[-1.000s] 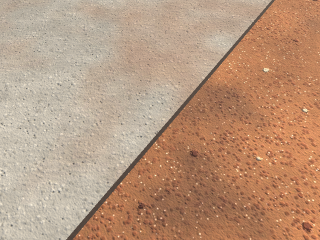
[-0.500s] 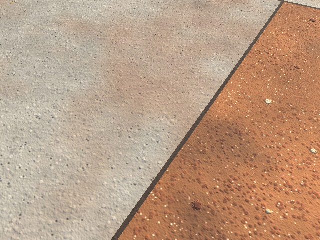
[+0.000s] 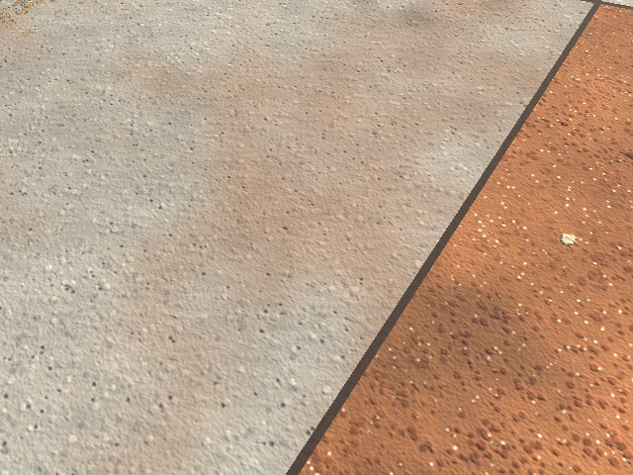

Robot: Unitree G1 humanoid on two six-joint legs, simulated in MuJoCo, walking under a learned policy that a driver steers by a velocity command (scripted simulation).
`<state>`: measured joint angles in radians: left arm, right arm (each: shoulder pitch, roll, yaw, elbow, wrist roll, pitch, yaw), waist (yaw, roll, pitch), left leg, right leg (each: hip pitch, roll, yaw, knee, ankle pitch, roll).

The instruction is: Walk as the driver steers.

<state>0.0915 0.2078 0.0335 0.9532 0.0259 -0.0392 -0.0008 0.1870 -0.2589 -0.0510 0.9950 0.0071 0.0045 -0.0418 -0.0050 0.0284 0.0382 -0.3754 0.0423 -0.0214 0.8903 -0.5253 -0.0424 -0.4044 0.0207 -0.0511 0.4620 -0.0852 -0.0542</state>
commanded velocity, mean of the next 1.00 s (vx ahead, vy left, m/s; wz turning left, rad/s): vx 0.24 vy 0.00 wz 0.00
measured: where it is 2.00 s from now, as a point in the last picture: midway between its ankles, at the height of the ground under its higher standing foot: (321, 283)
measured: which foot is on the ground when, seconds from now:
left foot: up 0.00-0.08, down 0.10-0.60, up 0.62-1.00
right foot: down 0.00-1.00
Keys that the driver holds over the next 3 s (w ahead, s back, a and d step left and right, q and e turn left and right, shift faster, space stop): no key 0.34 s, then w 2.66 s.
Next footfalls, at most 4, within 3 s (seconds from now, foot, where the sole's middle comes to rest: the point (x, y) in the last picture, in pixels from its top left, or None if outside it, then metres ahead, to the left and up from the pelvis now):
0.10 left None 0.07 0.15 -0.77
1.04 left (271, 453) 0.51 0.15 -0.77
1.60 right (378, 318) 0.83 -0.10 -0.77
2.14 left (281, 219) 1.15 0.15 -0.77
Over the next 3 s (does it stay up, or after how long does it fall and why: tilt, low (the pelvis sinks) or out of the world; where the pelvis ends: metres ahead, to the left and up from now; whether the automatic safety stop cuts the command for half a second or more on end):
stays up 1.45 -0.01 0.02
